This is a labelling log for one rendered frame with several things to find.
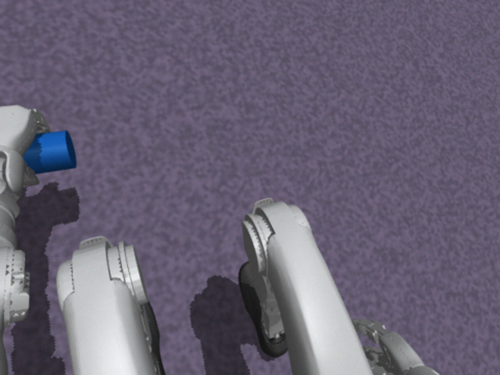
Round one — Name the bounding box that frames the left robot arm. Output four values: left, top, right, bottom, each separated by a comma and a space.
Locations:
0, 145, 30, 375

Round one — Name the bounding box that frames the right robot foot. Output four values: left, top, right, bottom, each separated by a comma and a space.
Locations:
238, 261, 288, 357

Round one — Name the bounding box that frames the left robot hand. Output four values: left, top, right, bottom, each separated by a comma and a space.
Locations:
0, 105, 51, 186

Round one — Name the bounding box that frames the left robot foot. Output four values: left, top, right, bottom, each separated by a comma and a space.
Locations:
144, 302, 166, 375

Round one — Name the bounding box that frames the right robot hand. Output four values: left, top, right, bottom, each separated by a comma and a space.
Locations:
352, 319, 425, 375

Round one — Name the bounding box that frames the can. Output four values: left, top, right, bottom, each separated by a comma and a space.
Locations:
23, 130, 77, 174

